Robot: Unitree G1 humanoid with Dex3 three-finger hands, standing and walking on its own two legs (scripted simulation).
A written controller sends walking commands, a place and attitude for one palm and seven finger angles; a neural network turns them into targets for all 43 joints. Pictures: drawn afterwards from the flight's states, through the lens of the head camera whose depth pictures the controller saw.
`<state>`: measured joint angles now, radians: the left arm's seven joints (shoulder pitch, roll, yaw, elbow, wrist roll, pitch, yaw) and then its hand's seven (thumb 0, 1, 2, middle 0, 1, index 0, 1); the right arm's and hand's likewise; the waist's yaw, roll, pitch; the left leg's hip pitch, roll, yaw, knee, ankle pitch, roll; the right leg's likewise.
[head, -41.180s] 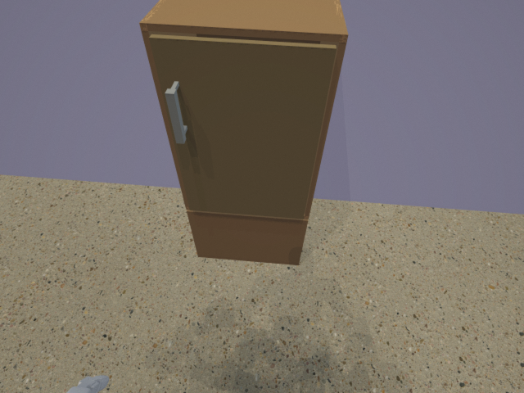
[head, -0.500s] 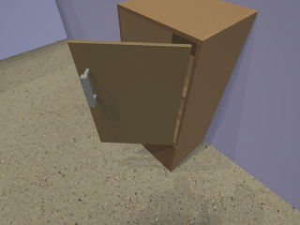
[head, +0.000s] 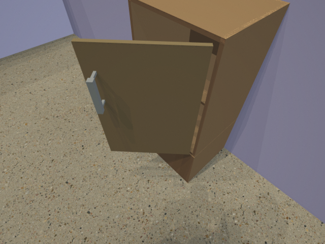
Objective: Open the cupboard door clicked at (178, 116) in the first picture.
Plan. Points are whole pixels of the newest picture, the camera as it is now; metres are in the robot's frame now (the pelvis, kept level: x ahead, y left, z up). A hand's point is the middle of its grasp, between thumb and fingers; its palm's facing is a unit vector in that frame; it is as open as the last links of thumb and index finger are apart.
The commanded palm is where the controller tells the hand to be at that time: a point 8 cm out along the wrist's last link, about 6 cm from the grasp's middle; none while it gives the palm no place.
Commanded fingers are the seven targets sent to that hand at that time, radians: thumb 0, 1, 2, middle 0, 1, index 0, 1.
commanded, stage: look again from close up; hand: left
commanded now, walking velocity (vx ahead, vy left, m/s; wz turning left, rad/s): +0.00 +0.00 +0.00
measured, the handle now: (97, 93) +0.56 +0.25 +0.02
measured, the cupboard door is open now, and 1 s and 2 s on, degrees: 44 44 44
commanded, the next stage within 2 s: raise the hand with hooked fingers in 0.36 s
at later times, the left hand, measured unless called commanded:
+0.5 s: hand out of the picture +0.03 +0.23 -0.17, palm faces +0.05 -0.97 -0.24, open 7.4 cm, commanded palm +0.09 +0.27 -0.06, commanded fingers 0.00 0.83 0.87 -0.20 -0.34 -0.20 -0.34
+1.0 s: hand out of the picture +0.13 +0.24 -0.04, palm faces +0.13 -0.99 -0.08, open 9.3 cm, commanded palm +0.13 +0.28 -0.03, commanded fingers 0.00 0.25 0.62 -0.25 -0.72 -0.25 -0.72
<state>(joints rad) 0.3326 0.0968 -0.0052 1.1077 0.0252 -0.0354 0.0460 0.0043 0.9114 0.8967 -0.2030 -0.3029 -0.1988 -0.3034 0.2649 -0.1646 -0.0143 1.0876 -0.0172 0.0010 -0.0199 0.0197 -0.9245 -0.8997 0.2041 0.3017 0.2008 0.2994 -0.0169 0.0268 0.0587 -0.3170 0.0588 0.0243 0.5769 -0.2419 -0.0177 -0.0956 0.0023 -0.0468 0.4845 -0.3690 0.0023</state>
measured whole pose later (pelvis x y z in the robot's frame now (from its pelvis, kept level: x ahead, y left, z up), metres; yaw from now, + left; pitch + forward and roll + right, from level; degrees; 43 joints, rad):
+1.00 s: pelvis -0.06 -0.02 -0.09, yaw +1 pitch +11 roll -3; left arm 0.40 0.28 0.33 0.12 -0.35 -0.52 -0.40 0.02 0.47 0.71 -0.24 -0.58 -0.23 -0.58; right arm 0.20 -0.26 -0.04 0.57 0.02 -0.25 -0.09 0.01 -0.90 -0.90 0.20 0.30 0.20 0.30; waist 0.04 0.01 -0.12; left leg -0.97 0.08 -0.07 1.16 -0.39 -0.03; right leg -0.75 0.02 -0.11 1.17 -0.62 -0.03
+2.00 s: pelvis -0.05 +0.03 -0.05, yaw +0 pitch +8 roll -4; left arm 0.01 0.42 0.41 0.30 -0.35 -0.25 -0.48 -0.01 -0.49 0.30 -0.30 -1.20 -0.30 -1.20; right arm 0.28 -0.26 0.06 0.54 0.04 -0.19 -0.10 0.01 -0.90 -0.90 0.21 0.30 0.21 0.30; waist 0.00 0.03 -0.07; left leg -0.77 0.05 -0.01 0.94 -0.31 0.02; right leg -0.56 0.00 -0.06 0.91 -0.48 0.02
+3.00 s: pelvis -0.05 +0.01 -0.05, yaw +0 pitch +10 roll -3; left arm -0.29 0.45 0.41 0.60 -0.32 -0.26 -0.52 -0.01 -0.50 0.30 -0.30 -1.20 -0.30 -1.20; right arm 0.28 -0.28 0.04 0.59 0.04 -0.14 -0.10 0.01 -0.90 -0.90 0.21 0.30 0.20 0.30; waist -0.02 0.03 -0.08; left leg -0.81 0.07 -0.01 0.95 -0.32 0.00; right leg -0.61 0.01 -0.06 0.94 -0.51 0.00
